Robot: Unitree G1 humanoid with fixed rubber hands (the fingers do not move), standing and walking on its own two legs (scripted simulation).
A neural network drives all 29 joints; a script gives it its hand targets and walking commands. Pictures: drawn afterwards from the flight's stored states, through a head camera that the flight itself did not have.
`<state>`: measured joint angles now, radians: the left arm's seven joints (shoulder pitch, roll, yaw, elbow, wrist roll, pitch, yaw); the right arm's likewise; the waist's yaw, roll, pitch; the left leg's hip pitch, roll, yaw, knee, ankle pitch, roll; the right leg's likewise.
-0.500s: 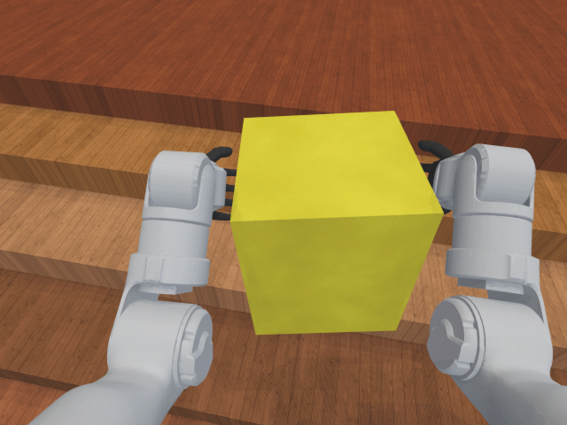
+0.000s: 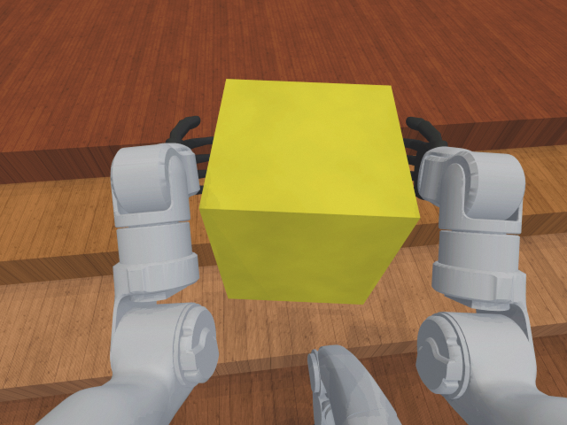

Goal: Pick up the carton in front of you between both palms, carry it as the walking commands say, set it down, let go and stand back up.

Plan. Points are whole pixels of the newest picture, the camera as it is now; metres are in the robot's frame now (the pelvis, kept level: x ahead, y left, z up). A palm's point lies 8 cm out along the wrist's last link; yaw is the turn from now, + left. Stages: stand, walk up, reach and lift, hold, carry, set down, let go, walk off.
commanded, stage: carry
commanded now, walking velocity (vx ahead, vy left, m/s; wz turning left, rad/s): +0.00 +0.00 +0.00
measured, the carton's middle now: (301, 202) +0.40 -0.04 +0.09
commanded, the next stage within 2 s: none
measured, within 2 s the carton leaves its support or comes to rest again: neither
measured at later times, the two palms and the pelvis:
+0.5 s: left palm (119, 86) +0.46 +0.16 +0.24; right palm (374, 68) +0.48 -0.13 +0.24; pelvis +0.11 +0.00 +0.11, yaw +2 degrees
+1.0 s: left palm (125, 72) +0.49 +0.16 +0.25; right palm (378, 57) +0.49 -0.14 +0.25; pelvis +0.14 +0.01 +0.12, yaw -1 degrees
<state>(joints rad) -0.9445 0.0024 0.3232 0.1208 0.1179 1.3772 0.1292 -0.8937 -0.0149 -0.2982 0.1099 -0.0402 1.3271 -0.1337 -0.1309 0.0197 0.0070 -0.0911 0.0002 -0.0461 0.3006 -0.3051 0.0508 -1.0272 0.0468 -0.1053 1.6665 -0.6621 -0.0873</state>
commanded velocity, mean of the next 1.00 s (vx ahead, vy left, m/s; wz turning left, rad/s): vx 0.00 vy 0.00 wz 0.00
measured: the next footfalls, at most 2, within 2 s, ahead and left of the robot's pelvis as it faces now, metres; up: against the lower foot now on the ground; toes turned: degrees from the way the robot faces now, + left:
right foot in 0.08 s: +0.21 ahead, -0.09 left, +0.13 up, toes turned -5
left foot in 0.48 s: +0.23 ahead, +0.10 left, +0.13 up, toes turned +5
